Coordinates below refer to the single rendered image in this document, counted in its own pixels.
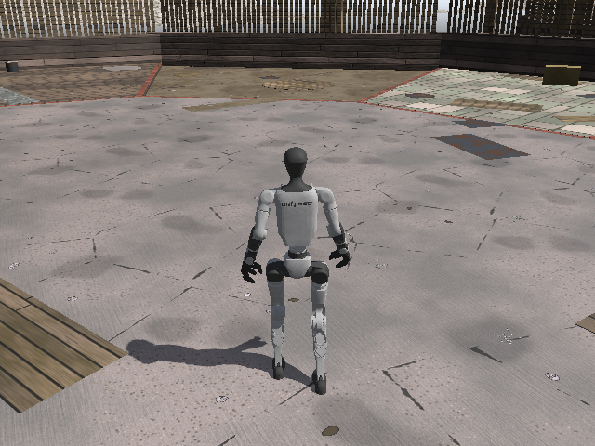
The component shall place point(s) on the robot left upper arm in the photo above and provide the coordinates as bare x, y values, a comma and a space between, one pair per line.
266, 197

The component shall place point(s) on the robot right upper arm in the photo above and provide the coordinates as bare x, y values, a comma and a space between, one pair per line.
326, 196

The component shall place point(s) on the left robot shin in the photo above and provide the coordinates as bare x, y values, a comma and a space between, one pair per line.
277, 337

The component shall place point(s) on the robot left forearm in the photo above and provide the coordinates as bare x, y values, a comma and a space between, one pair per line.
252, 249

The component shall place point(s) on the robot left hand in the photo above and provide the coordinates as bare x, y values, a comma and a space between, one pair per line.
247, 268

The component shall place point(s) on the robot right hand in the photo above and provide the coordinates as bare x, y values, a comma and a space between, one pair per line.
337, 254

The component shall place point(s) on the robot right forearm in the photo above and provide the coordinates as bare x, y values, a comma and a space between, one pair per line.
340, 241

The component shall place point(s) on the humanoid robot torso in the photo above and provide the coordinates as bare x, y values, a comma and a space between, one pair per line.
297, 224

